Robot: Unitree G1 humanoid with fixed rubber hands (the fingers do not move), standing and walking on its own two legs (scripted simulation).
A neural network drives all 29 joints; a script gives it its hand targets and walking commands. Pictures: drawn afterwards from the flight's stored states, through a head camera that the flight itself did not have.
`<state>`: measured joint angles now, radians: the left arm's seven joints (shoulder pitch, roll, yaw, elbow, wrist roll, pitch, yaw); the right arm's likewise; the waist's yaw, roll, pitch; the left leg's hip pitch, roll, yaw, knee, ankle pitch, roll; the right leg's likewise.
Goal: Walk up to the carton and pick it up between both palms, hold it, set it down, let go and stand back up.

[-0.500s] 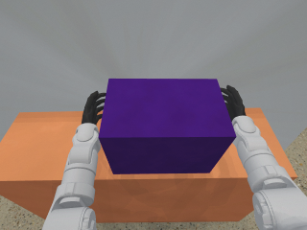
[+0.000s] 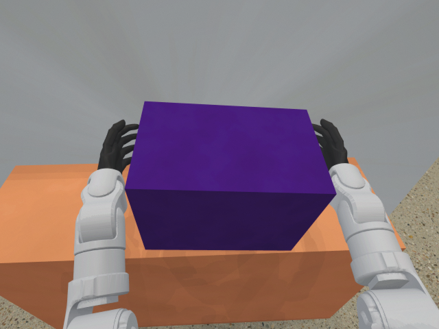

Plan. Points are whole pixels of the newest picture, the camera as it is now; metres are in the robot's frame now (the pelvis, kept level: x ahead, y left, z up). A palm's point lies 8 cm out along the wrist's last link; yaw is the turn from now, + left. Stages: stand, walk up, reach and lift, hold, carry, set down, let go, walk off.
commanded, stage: reach and lift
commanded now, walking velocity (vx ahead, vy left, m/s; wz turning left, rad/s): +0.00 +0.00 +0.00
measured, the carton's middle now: (223, 181) +0.36 +0.00 +0.08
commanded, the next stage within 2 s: hold in 0.88 s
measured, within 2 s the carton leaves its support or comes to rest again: neither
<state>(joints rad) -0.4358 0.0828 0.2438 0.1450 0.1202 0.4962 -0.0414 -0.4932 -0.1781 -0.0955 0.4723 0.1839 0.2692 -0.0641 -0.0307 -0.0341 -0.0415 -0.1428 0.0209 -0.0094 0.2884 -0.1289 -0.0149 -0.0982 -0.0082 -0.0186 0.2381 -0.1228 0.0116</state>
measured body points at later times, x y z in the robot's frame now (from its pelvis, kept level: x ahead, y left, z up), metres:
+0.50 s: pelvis +0.00 +0.00 +0.00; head -0.03 +0.02 +0.45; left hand +0.37 +0.20 +0.17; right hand +0.38 -0.19 +0.15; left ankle +0.02 +0.13 -0.75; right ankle +0.00 -0.13 -0.75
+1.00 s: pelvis +0.00 +0.00 +0.00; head -0.03 +0.01 +0.45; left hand +0.36 +0.20 +0.18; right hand +0.37 -0.20 +0.17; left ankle +0.02 +0.12 -0.75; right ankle +0.00 -0.13 -0.75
